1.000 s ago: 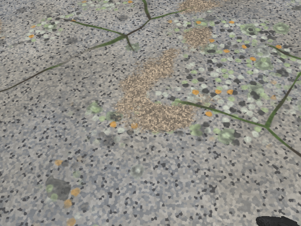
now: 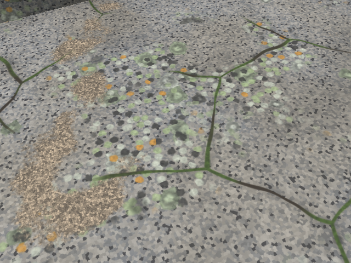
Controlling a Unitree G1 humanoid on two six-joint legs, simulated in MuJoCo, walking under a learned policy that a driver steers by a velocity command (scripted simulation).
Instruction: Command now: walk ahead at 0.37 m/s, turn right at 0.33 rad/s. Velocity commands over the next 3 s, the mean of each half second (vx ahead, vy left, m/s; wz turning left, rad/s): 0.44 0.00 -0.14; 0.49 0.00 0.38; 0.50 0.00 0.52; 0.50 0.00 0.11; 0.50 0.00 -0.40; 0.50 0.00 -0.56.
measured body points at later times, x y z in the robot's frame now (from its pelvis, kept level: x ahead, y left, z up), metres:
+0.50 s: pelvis +0.23 -0.02 -0.03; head +0.28 -0.03 +0.42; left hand +0.50 +0.18 -0.09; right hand +0.15 -0.30 -0.16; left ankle +0.05 +0.13 -0.74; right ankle +0.35 -0.13 -0.75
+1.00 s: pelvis +0.50 -0.02 -0.02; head +0.54 +0.00 +0.43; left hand +0.46 +0.27 -0.15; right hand +0.75 -0.20 -0.12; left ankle +0.64 +0.12 -0.73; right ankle +0.35 -0.14 -0.74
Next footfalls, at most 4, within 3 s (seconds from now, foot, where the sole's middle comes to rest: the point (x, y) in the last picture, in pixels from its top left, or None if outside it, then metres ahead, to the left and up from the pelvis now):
0.04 left None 0.08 0.13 -0.78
0.48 right None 0.39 -0.14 -0.78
1.04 left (166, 218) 0.67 0.12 -0.78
1.52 right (188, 151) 1.01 0.03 -0.78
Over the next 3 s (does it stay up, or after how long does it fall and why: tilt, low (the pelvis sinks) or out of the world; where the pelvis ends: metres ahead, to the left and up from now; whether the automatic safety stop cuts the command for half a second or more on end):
stays up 1.55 0.36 -0.01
